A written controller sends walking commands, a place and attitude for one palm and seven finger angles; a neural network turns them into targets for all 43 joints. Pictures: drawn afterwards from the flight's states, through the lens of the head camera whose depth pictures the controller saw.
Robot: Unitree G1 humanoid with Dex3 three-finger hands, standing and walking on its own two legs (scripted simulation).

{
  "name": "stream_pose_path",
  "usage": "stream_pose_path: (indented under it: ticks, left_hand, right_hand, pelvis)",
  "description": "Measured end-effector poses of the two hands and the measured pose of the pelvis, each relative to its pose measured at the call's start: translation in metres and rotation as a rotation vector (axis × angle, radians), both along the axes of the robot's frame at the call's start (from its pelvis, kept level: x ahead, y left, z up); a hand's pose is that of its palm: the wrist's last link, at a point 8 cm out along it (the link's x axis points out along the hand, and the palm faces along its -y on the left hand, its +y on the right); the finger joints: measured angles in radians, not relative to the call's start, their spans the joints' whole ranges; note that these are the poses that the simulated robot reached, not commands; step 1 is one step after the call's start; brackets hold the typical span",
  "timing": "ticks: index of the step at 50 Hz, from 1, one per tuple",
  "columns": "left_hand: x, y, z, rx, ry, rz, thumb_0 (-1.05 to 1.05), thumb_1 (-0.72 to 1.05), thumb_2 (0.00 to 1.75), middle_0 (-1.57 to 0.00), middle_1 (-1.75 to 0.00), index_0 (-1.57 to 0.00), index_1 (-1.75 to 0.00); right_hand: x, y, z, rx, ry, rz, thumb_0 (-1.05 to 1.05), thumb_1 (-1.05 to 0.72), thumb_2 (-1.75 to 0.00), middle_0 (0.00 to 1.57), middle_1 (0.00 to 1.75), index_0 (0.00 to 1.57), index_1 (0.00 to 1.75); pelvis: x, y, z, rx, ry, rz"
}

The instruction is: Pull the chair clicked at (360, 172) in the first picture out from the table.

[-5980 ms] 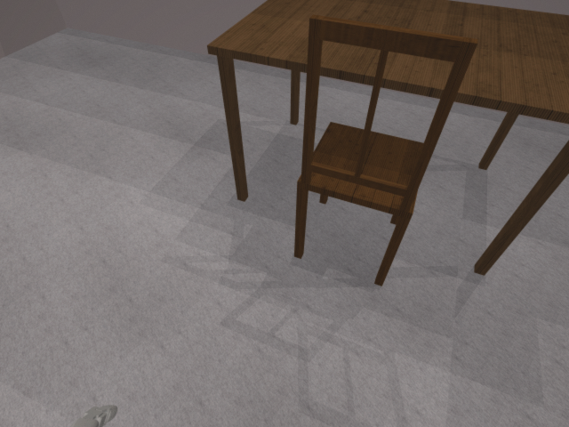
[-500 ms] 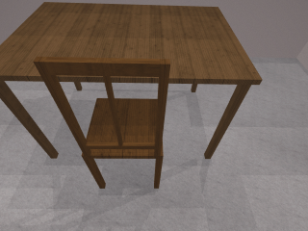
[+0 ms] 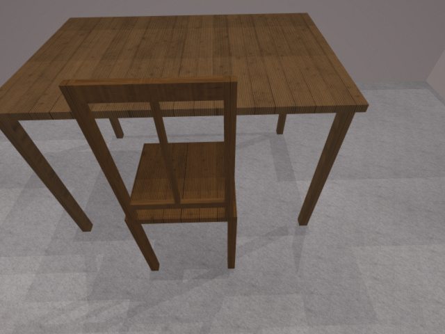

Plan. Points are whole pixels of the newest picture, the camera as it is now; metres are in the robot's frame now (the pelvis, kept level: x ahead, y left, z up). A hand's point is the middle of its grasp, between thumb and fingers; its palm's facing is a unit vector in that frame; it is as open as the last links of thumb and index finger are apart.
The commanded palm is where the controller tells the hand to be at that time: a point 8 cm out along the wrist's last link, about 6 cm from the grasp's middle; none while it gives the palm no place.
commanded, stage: look again from close up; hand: left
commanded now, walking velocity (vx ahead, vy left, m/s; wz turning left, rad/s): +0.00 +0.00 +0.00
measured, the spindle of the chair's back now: (168, 160) +0.54 +0.17 -0.04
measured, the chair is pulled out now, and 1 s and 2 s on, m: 0.00 0.00 0.00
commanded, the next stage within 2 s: shuffle to correct the standing spot in 0.96 s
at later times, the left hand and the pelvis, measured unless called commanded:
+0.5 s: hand out of the picture -0.01 +0.16 -0.17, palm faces +0.01 -0.98 -0.17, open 7.4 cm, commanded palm none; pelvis +0.01 -0.01 +0.01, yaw -1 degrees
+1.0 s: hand out of the picture +0.02 +0.16 -0.17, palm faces +0.01 -0.98 -0.21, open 7.4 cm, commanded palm none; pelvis +0.02 -0.01 +0.01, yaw -1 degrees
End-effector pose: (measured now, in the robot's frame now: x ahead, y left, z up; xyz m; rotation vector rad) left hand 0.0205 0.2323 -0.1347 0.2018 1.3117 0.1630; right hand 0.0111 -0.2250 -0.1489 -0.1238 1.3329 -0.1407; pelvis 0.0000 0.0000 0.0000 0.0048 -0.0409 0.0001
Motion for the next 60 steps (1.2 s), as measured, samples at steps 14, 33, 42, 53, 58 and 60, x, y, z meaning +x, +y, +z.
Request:
stream_pose_path:
  ticks: [14,33,42,53,58,60]
  left_hand:
    - [-0.041,-0.015,-0.003,-0.045,0.125,0.028,0.00,0.91,0.90,-0.20,-0.30,-0.20,-0.30]
    - [-0.014,-0.025,-0.006,-0.063,0.087,0.021,0.00,0.91,0.90,-0.20,-0.30,-0.20,-0.30]
    - [-0.005,-0.020,-0.002,-0.043,0.072,0.020,0.00,0.91,0.90,-0.20,-0.30,-0.20,-0.30]
    - [-0.009,-0.020,0.000,-0.037,0.087,0.026,0.00,0.91,0.90,-0.20,-0.30,-0.20,-0.30]
    - [-0.014,-0.023,-0.003,-0.045,0.100,0.036,0.00,0.91,0.90,-0.20,-0.30,-0.20,-0.30]
    - [-0.016,-0.024,-0.005,-0.052,0.107,0.050,0.00,0.91,0.90,-0.20,-0.30,-0.20,-0.30]
  right_hand:
    - [-0.026,0.000,0.008,-0.001,0.098,-0.007,0.01,-0.91,-0.90,0.20,0.30,0.20,0.30]
    - [0.023,-0.011,0.014,-0.038,0.009,-0.002,0.01,-0.92,-0.90,0.20,0.30,0.20,0.30]
    - [0.026,-0.013,0.013,-0.034,0.011,0.001,0.01,-0.92,-0.90,0.20,0.30,0.20,0.30]
    - [0.018,-0.013,0.011,-0.024,0.041,-0.003,0.01,-0.92,-0.90,0.20,0.30,0.20,0.30]
    - [0.014,-0.012,0.009,-0.016,0.061,0.003,0.01,-0.92,-0.90,0.20,0.30,0.20,0.30]
    - [0.013,-0.012,0.007,-0.012,0.076,0.008,0.01,-0.91,-0.90,0.20,0.30,0.20,0.30]
  pelvis:
    - [0.000,-0.005,0.005,0.005,0.036,-0.005]
    - [0.016,-0.009,0.007,0.007,0.034,-0.015]
    - [0.019,-0.011,0.008,0.009,0.037,-0.012]
    - [0.021,-0.013,0.009,0.010,0.035,-0.012]
    - [0.023,-0.014,0.007,0.010,0.035,-0.001]
    - [0.027,-0.014,0.005,0.008,0.036,0.009]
